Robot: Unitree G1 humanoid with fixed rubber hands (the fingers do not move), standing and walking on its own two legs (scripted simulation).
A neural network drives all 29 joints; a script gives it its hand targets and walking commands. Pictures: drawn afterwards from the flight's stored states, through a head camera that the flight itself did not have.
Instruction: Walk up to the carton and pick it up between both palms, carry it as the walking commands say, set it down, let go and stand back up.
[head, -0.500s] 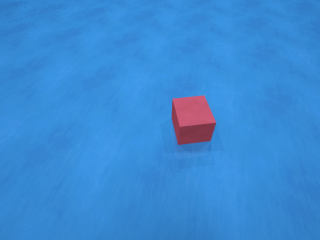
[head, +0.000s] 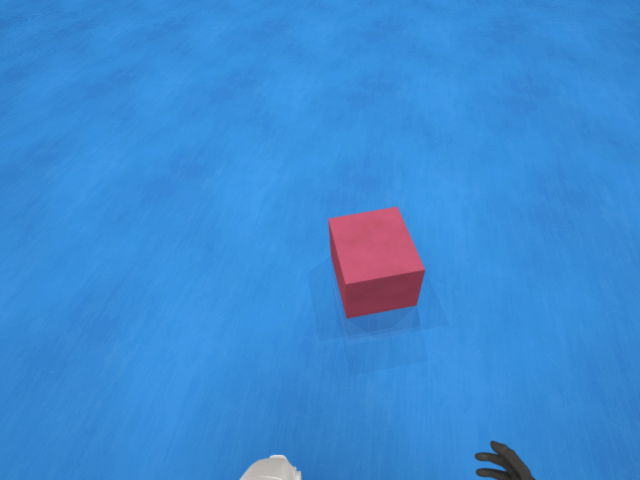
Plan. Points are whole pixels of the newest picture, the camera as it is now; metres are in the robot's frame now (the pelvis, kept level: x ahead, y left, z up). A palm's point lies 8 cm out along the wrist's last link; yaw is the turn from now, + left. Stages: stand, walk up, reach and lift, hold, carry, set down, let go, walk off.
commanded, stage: walk up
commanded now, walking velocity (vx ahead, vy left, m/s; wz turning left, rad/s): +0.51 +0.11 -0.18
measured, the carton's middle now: (372, 261) +0.92 -0.04 -0.66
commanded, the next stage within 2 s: none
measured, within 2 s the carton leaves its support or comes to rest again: neither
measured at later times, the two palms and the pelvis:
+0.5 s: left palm (246, 301) +0.41 +0.20 -0.13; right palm out of the picture +0.14 -0.26 -0.16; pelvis +0.25 -0.02 -0.02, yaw -2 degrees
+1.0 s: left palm (249, 310) +0.41 +0.20 -0.15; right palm (514, 312) +0.43 -0.26 -0.14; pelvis +0.39 -0.03 -0.01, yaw -4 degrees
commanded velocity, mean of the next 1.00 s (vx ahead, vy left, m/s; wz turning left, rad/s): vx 0.34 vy -0.04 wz -0.06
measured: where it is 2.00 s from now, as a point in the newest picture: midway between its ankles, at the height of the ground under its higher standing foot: (391, 408)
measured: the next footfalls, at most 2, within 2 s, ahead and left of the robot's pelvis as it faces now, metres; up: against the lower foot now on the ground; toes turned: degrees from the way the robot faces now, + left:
left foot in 0.08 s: +0.19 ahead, +0.15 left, +0.00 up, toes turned +8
right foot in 0.46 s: +0.38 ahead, -0.14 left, +0.00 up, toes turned -10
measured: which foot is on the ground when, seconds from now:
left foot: up 0.00-0.06, down 0.08-0.48, up 0.50-0.78, down 0.80-1.00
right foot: down 0.00-0.10, up 0.12-0.44, down 0.46-0.82, up 0.84-1.00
